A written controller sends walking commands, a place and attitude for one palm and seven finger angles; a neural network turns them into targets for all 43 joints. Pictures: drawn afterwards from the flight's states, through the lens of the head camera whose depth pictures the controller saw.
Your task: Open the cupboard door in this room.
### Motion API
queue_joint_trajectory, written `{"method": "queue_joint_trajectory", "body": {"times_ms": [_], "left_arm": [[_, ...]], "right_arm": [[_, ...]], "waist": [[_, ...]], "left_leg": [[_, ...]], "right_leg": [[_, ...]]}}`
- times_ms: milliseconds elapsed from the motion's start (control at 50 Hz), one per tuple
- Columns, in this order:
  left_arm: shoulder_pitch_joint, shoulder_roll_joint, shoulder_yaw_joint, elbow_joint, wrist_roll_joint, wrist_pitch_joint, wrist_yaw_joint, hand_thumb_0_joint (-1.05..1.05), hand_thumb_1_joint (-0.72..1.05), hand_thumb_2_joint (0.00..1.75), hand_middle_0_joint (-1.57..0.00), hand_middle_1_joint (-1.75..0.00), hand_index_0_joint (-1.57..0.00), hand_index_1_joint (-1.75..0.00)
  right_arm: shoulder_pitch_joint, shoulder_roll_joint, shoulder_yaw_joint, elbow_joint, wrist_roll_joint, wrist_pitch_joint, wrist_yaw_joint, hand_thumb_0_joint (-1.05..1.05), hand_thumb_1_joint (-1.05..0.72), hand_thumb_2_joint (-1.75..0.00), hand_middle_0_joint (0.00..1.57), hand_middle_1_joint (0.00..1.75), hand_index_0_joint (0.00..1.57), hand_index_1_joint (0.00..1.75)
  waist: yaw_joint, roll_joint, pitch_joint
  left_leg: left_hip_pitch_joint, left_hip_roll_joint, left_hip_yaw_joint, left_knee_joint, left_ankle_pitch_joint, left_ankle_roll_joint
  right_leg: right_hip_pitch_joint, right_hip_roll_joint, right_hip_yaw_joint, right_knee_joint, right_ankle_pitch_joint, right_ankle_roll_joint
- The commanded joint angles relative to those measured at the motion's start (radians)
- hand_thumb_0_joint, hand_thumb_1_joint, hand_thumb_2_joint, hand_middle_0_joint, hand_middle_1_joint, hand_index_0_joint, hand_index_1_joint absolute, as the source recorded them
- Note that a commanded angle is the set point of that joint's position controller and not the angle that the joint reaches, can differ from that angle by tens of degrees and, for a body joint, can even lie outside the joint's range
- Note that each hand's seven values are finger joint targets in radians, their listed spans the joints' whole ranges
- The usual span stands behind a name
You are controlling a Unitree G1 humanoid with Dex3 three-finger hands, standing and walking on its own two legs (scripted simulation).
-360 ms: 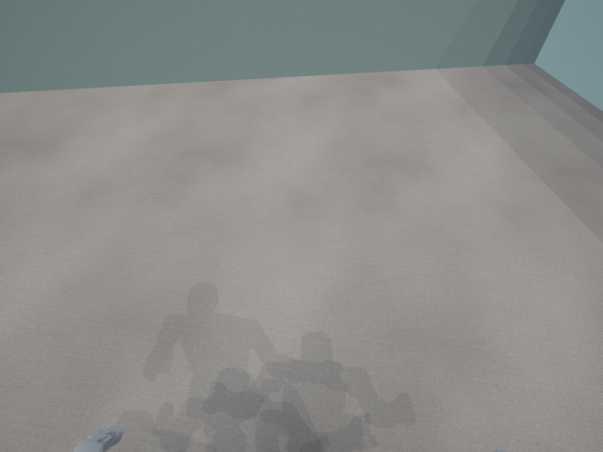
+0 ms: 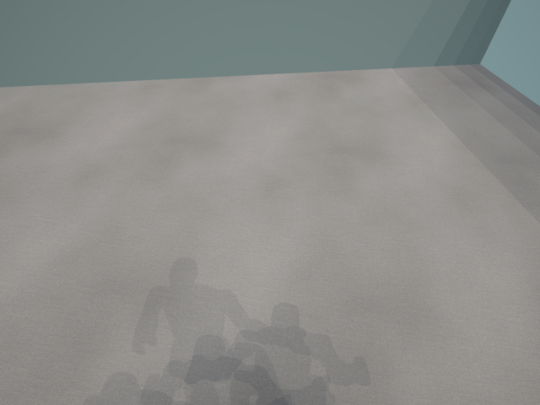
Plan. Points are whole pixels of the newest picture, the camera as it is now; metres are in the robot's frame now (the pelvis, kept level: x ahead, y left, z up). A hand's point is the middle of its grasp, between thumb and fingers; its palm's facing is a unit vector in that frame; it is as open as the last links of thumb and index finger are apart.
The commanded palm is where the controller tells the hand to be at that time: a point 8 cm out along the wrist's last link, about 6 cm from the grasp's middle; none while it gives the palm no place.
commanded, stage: stand and wait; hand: left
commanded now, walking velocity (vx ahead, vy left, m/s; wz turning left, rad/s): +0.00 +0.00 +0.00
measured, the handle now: out of the picture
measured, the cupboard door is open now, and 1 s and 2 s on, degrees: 0 0 0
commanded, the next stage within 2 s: turn or walk to find it in 0.54 s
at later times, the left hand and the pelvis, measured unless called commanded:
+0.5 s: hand out of the picture +0.05 +0.24 -0.15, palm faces -0.02 -0.94 -0.34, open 7.4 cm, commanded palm none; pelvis -0.02 -0.01 +0.00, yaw +0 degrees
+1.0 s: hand out of the picture +0.02 +0.21 -0.18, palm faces +0.09 -0.97 -0.24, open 7.4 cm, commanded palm none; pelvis -0.03 +0.00 -0.01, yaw +6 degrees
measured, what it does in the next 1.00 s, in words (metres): stands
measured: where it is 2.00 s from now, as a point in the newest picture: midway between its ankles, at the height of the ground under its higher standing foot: outside the picture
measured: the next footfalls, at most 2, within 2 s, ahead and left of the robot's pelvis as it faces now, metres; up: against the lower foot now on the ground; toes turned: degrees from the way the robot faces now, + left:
right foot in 1.20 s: -0.01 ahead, -0.13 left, +0.00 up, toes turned +10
left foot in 1.60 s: -0.08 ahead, +0.10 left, +0.00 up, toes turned +28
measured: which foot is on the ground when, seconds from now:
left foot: down 0.00-1.00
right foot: down 0.00-0.92, up 0.94-1.00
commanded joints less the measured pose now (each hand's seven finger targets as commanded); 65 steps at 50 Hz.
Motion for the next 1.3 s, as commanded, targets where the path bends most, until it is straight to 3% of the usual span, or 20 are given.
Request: {"method": "queue_joint_trajectory", "body": {"times_ms": [0, 180, 560, 620, 680, 800, 840, 860, 900, 920, 940, 1020, 1080, 1120, 1140, 1160, 1180, 1200, 1220, 1280], "left_arm": [[-0.062, 0.213, 0.044, -0.063, -0.006, -0.026, 0.011, 0.00, 0.90, 0.90, -0.20, -0.30, -0.20, -0.30], [-0.054, 0.221, 0.044, -0.028, -0.007, -0.030, 0.008, 0.00, 0.90, 0.90, -0.20, -0.30, -0.20, -0.30], [-0.055, 0.224, 0.046, -0.011, -0.005, -0.029, 0.009, 0.00, 0.90, 0.90, -0.20, -0.30, -0.20, -0.30], [-0.028, 0.174, 0.043, -0.014, -0.005, -0.013, 0.015, 0.00, 0.90, 0.90, -0.20, -0.30, -0.20, -0.30], [0.016, 0.119, 0.034, -0.021, -0.005, 0.006, 0.023, 0.00, 0.90, 0.90, -0.20, -0.30, -0.20, -0.30], [0.021, 0.136, 0.054, -0.083, -0.001, 0.017, 0.032, 0.00, 0.90, 0.90, -0.20, -0.30, -0.20, -0.30], [0.003, 0.119, 0.056, -0.109, 0.001, 0.021, 0.034, 0.00, 0.90, 0.90, -0.20, -0.30, -0.20, -0.30], [0.000, 0.101, 0.056, -0.118, 0.000, 0.024, 0.033, 0.00, 0.90, 0.90, -0.20, -0.30, -0.20, -0.30], [0.007, 0.050, 0.054, -0.136, -0.005, 0.024, 0.033, 0.00, 0.90, 0.90, -0.20, -0.30, -0.20, -0.30], [0.009, 0.047, 0.055, -0.144, -0.005, 0.023, 0.036, 0.00, 0.90, 0.90, -0.20, -0.30, -0.20, -0.30], [0.013, 0.042, 0.059, -0.146, -0.003, 0.024, 0.038, 0.00, 0.90, 0.90, -0.20, -0.30, -0.20, -0.30], [0.039, -0.005, 0.059, -0.144, -0.010, 0.018, 0.033, 0.00, 0.90, 0.90, -0.20, -0.30, -0.20, -0.30], [0.064, -0.027, 0.060, -0.146, -0.018, 0.015, 0.033, 0.00, 0.90, 0.90, -0.20, -0.30, -0.20, -0.30], [0.128, -0.020, 0.065, -0.136, -0.016, 0.008, 0.034, 0.00, 0.90, 0.90, -0.20, -0.30, -0.20, -0.30], [0.160, -0.002, 0.074, -0.128, -0.013, 0.005, 0.038, 0.00, 0.90, 0.90, -0.20, -0.30, -0.20, -0.30], [0.181, 0.059, 0.088, -0.127, 0.000, 0.001, 0.044, 0.00, 0.90, 0.90, -0.20, -0.30, -0.20, -0.30], [0.165, 0.134, 0.102, -0.144, 0.012, -0.002, 0.046, 0.00, 0.90, 0.90, -0.20, -0.30, -0.20, -0.30], [0.143, 0.121, 0.093, -0.159, 0.004, -0.001, 0.048, 0.00, 0.90, 0.90, -0.20, -0.30, -0.20, -0.30], [0.088, 0.078, 0.097, -0.166, 0.006, -0.008, 0.055, 0.00, 0.90, 0.90, -0.20, -0.30, -0.20, -0.30], [0.042, 0.034, 0.074, -0.178, 0.005, -0.015, 0.042, 0.00, 0.90, 0.90, -0.20, -0.30, -0.20, -0.30]], "right_arm": [[-0.053, -0.211, -0.051, -0.057, 0.007, -0.023, -0.011, 0.00, -0.90, -0.90, 0.20, 0.30, 0.20, 0.30], [-0.032, -0.215, -0.047, -0.015, 0.009, -0.020, -0.008, 0.00, -0.90, -0.90, 0.20, 0.30, 0.20, 0.30], [-0.009, -0.218, -0.046, 0.014, 0.008, -0.017, -0.004, 0.00, -0.90, -0.90, 0.20, 0.30, 0.20, 0.30], [0.011, -0.162, -0.037, 0.007, 0.007, -0.004, -0.001, 0.00, -0.90, -0.90, 0.20, 0.30, 0.20, 0.30], [0.049, -0.086, -0.026, -0.004, 0.004, 0.015, 0.002, 0.00, -0.90, -0.90, 0.20, 0.30, 0.20, 0.30], [0.104, -0.071, -0.046, -0.043, 0.006, 0.035, 0.003, 0.00, -0.90, -0.90, 0.20, 0.30, 0.20, 0.30], [0.127, -0.071, -0.053, -0.057, 0.005, 0.037, 0.005, 0.00, -0.90, -0.90, 0.20, 0.30, 0.20, 0.30], [0.126, -0.080, -0.056, -0.062, 0.003, 0.035, 0.006, 0.00, -0.90, -0.90, 0.20, 0.30, 0.20, 0.30], [0.139, -0.131, -0.071, -0.081, -0.002, 0.027, -0.001, 0.00, -0.90, -0.90, 0.20, 0.30, 0.20, 0.30], [0.152, -0.132, -0.079, -0.085, 0.001, 0.024, -0.006, 0.00, -0.90, -0.90, 0.20, 0.30, 0.20, 0.30], [0.162, -0.128, -0.083, -0.090, 0.002, 0.023, -0.012, 0.00, -0.90, -0.90, 0.20, 0.30, 0.20, 0.30], [0.138, -0.102, -0.092, -0.111, -0.003, 0.029, -0.023, 0.00, -0.90, -0.90, 0.20, 0.30, 0.20, 0.30], [0.156, -0.092, -0.100, -0.111, -0.004, 0.037, -0.022, 0.00, -0.90, -0.90, 0.20, 0.30, 0.20, 0.30], [0.138, -0.086, -0.106, -0.121, 0.003, 0.041, -0.015, 0.00, -0.90, -0.90, 0.20, 0.30, 0.20, 0.30], [0.127, -0.064, -0.106, -0.131, 0.008, 0.044, -0.011, 0.00, -0.90, -0.90, 0.20, 0.30, 0.20, 0.30], [0.126, -0.012, -0.101, -0.147, 0.015, 0.046, -0.005, 0.00, -0.90, -0.90, 0.20, 0.30, 0.20, 0.30], [0.094, 0.028, -0.097, -0.180, 0.009, 0.045, -0.006, 0.00, -0.90, -0.90, 0.20, 0.30, 0.20, 0.30], [0.063, -0.017, -0.110, -0.176, -0.002, 0.049, -0.003, 0.00, -0.90, -0.90, 0.20, 0.30, 0.20, 0.30], [0.085, -0.010, -0.112, -0.166, -0.003, 0.058, 0.001, 0.00, -0.90, -0.90, 0.20, 0.30, 0.20, 0.30], [0.128, 0.016, -0.107, -0.114, 0.001, 0.067, 0.015, 0.00, -0.90, -0.90, 0.20, 0.30, 0.20, 0.30]], "waist": [[-0.012, 0.012, -0.044], [-0.012, 0.004, -0.029], [-0.012, -0.002, -0.006], [-0.008, 0.002, -0.003], [-0.005, -0.022, -0.006], [-0.020, -0.081, -0.057], [-0.033, -0.036, -0.050], [-0.032, 0.030, -0.039], [-0.033, 0.224, -0.030], [-0.037, 0.245, -0.032], [-0.038, 0.226, -0.051], [-0.027, 0.168, -0.089], [-0.029, 0.154, -0.113], [-0.004, 0.136, -0.135], [0.010, 0.092, -0.127], [0.021, -0.073, -0.102], [0.035, -0.296, -0.030], [0.033, -0.181, -0.004], [-0.005, -0.195, 0.007], [-0.042, -0.134, 0.061]], "left_leg": [[-0.004, 0.119, -0.097, -0.096, 0.139, 0.032], [-0.015, 0.117, -0.103, -0.111, 0.071, 0.025], [-0.041, 0.120, -0.114, -0.116, 0.072, 0.021], [-0.088, 0.116, -0.119, -0.083, 0.091, 0.018], [-0.139, 0.097, -0.106, -0.027, 0.102, 0.005], [-0.140, 0.063, -0.076, 0.139, 0.115, -0.001], [-0.145, 0.084, -0.125, 0.109, 0.142, 0.014], [-0.161, 0.111, -0.189, 0.054, 0.156, 0.033], [-0.150, 0.241, -0.442, -0.118, 0.234, 0.129], [-0.108, 0.276, -0.501, -0.145, 0.315, 0.184], [-0.076, 0.282, -0.509, -0.137, 0.357, 0.209], [-0.022, 0.221, -0.420, -0.062, 0.412, 0.194], [-0.023, 0.183, -0.424, -0.038, 0.428, 0.168], [-0.071, 0.136, -0.387, 0.010, 0.360, 0.120], [-0.183, 0.095, -0.355, 0.041, 0.230, 0.078], [-0.373, 0.014, -0.250, 0.175, 0.001, 0.019], [-0.519, -0.088, -0.066, 0.414, -0.264, -0.042], [-0.463, -0.030, -0.107, 0.578, -0.288, -0.032], [-0.452, -0.008, -0.125, 0.649, -0.248, -0.030], [-0.430, 0.012, -0.050, 0.776, -0.118, -0.052]], "right_leg": [[-0.005, -0.093, 0.087, -0.095, 0.127, -0.040], [-0.017, -0.102, 0.112, -0.145, 0.031, -0.046], [-0.030, -0.101, 0.110, -0.151, 0.002, -0.043], [-0.027, -0.110, 0.093, -0.118, 0.003, -0.032], [-0.031, -0.136, 0.093, -0.099, 0.012, -0.025], [-0.079, -0.226, 0.093, -0.054, 0.085, -0.077], [-0.114, -0.192, 0.035, 0.015, 0.054, -0.058], [-0.130, -0.142, -0.010, 0.077, 0.005, -0.031], [-0.181, -0.004, -0.082, 0.302, -0.151, 0.023], [-0.238, -0.001, -0.037, 0.423, -0.272, 0.021], [-0.275, -0.012, -0.002, 0.503, -0.298, 0.019], [-0.267, -0.006, 0.006, 0.434, -0.262, 0.028], [-0.168, 0.025, -0.009, 0.240, -0.213, 0.031], [-0.040, 0.035, -0.031, 0.033, -0.061, 0.034], [0.081, -0.001, -0.023, -0.070, 0.019, 0.028], [0.193, -0.170, 0.127, -0.150, -0.036, -0.023], [0.142, -0.415, 0.395, -0.215, 0.025, -0.135], [-0.012, -0.442, 0.336, -0.206, 0.089, -0.175], [-0.046, -0.396, 0.279, -0.207, 0.122, -0.170], [-0.071, -0.271, 0.082, -0.144, 0.251, -0.139]]}}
